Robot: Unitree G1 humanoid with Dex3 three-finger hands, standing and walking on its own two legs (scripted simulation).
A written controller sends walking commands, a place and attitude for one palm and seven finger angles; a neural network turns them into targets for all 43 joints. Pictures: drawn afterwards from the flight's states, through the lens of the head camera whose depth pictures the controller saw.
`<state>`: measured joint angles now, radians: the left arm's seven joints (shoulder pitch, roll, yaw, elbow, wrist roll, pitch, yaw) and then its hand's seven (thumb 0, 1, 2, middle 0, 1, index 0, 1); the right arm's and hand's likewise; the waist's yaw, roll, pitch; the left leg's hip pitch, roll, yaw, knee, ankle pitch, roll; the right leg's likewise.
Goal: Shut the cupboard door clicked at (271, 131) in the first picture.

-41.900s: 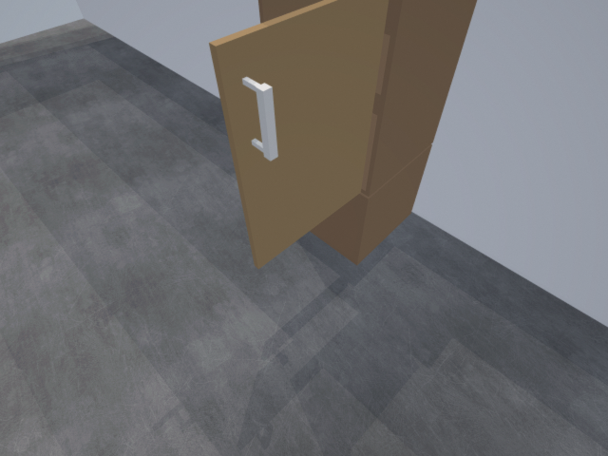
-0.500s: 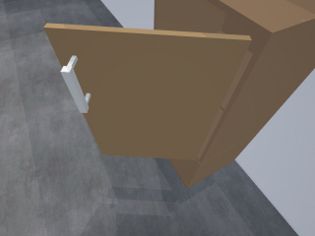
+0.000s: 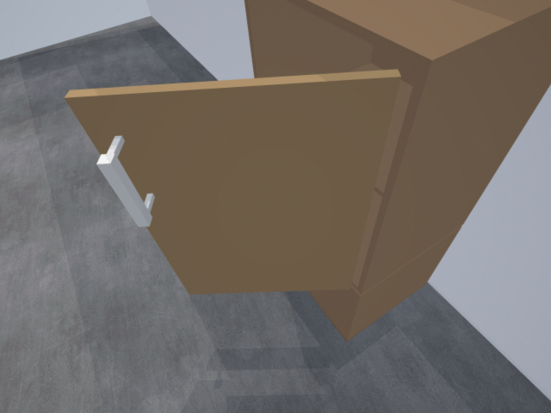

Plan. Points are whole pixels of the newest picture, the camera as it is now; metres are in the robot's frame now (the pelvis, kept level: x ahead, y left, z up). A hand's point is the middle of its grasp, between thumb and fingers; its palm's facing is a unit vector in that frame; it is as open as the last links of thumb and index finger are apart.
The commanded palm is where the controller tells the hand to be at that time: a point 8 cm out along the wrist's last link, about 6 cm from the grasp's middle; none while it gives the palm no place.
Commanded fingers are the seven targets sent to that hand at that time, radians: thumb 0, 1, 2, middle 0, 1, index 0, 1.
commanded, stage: come to a stop and stand still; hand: left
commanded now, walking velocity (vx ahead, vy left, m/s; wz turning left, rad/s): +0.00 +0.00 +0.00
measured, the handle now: (131, 183) +0.41 +0.24 +0.12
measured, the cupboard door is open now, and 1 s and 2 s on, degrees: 58 58 58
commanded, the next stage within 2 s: look again from close up in 0.92 s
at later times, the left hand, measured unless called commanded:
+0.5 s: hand out of the picture +0.05 +0.14 -0.16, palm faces +0.01 -0.97 -0.26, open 7.3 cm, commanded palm none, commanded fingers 0.00 0.90 0.90 -0.20 -0.30 -0.20 -0.30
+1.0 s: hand out of the picture +0.04 +0.12 -0.17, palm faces +0.05 -0.97 -0.23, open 7.3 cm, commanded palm none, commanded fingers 0.00 0.90 0.90 -0.20 -0.30 -0.20 -0.30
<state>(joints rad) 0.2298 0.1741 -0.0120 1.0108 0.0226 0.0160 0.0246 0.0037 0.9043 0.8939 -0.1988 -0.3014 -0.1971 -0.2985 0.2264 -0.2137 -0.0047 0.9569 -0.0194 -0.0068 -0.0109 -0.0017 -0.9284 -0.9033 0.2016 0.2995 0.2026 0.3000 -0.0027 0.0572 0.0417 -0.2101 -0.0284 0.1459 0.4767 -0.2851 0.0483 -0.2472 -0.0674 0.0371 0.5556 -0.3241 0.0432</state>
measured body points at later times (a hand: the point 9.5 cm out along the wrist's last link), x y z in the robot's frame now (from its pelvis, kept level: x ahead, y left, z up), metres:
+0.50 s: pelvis +0.03 -0.04 +0.00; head +0.06 -0.07 +0.45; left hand +0.05 +0.19 -0.14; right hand +0.04 -0.26 -0.17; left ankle -0.02 +0.08 -0.73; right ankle -0.02 -0.15 -0.73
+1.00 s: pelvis +0.04 -0.06 +0.01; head +0.06 -0.07 +0.45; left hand +0.04 +0.17 -0.15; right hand +0.06 -0.29 -0.16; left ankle -0.02 +0.08 -0.73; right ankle -0.02 -0.15 -0.73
